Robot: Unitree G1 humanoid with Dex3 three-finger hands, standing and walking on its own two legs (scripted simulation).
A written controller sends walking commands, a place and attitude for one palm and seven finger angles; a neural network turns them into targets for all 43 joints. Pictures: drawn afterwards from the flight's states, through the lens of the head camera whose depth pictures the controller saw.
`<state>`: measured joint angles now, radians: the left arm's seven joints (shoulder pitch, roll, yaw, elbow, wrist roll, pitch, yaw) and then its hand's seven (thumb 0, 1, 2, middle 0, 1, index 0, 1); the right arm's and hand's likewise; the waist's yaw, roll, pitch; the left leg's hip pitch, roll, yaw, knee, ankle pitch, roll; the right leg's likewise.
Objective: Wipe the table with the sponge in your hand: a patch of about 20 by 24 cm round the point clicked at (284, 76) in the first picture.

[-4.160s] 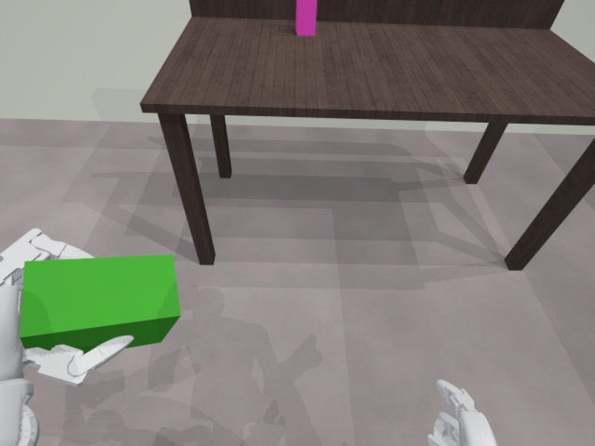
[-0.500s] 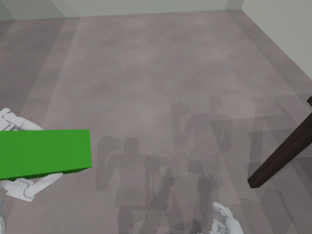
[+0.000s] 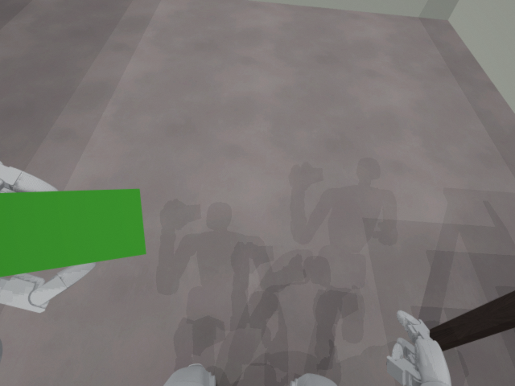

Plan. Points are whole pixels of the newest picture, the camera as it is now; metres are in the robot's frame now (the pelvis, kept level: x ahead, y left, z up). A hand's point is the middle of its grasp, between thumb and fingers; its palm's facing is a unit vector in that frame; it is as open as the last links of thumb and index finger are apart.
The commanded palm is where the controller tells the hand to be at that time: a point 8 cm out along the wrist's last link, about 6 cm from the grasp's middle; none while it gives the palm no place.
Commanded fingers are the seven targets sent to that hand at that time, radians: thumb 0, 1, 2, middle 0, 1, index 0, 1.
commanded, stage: turn to face it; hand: left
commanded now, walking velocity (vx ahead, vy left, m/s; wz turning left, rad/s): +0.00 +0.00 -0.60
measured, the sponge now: (87, 231) +0.25 +0.20 +0.17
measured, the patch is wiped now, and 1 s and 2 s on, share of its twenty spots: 0.00 0.00 0.00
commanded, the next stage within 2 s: none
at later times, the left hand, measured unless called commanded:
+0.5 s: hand (194, 182) +0.30 +0.10 +0.19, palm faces +0.18 -0.87 -0.45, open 10.3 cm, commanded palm +0.25 +0.17 +0.20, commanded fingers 0.00 0.10 1.30 -1.20 -1.60 -1.20 -1.60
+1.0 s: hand (239, 179) +0.31 +0.05 +0.19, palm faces -0.01 -0.89 -0.45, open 10.3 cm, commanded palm +0.29 +0.10 +0.20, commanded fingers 0.00 0.10 1.30 -1.20 -1.60 -1.20 -1.60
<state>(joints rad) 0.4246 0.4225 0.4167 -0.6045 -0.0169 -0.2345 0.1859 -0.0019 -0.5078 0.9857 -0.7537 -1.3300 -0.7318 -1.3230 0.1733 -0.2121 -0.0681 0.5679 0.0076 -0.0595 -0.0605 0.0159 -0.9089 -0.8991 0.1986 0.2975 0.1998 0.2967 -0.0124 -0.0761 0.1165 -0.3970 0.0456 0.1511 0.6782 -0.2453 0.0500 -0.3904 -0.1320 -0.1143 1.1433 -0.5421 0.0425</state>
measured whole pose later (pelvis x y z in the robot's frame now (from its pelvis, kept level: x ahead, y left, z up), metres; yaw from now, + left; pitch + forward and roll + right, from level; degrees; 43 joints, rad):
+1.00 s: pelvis +0.01 -0.06 +0.02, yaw -29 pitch +0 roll -1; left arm 0.44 0.37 0.36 -0.53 -0.01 -0.17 0.14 0.00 -0.51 0.99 -0.75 -1.33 -0.73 -1.33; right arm 0.22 -0.13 0.04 0.54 0.01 -0.02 0.01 0.02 -0.90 -0.90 0.20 0.30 0.21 0.30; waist 0.07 0.04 0.08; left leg -0.19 0.18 0.18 0.57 -0.35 -0.08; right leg -0.41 0.00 -0.08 0.80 -0.40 0.06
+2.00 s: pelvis -0.13 -0.07 +0.02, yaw -64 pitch +1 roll +2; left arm 0.56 0.43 0.42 -0.62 -0.05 -0.19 0.14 0.00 -0.51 1.00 -0.75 -1.33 -0.73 -1.33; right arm 0.16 -0.25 -0.04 0.56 0.01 0.07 -0.02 0.02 -0.91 -0.90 0.20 0.30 0.20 0.30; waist -0.01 0.00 0.12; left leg -0.42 0.06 0.06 0.88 -0.45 -0.09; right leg -0.37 0.05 0.01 0.55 -0.19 -0.07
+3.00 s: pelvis -0.24 +0.01 +0.01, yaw -98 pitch +1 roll +1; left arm 0.48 0.40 0.39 -0.55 -0.03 -0.19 0.13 0.00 -0.51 1.00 -0.75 -1.33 -0.73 -1.33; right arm 0.20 -0.18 -0.01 0.50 0.02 0.01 0.00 0.01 -0.91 -0.90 0.20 0.30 0.20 0.30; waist 0.05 -0.02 0.07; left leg -0.18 0.12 0.12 0.53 -0.35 -0.08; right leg -0.53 0.05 -0.04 0.92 -0.41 0.04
